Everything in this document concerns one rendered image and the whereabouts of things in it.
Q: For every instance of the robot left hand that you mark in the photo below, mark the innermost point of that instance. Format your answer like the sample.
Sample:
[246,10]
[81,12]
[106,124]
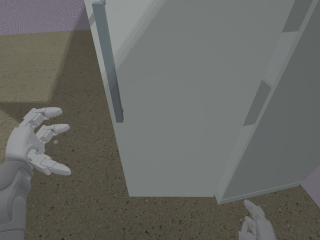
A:
[22,141]

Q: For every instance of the robot right hand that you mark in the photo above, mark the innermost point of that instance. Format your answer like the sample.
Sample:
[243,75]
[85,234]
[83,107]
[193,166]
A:
[261,228]

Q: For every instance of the robot left forearm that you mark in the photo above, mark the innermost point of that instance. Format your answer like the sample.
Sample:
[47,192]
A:
[15,178]

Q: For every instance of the handle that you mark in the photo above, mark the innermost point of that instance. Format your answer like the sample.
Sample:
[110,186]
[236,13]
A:
[107,53]

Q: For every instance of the fridge door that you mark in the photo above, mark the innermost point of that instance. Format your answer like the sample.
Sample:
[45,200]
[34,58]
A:
[187,72]

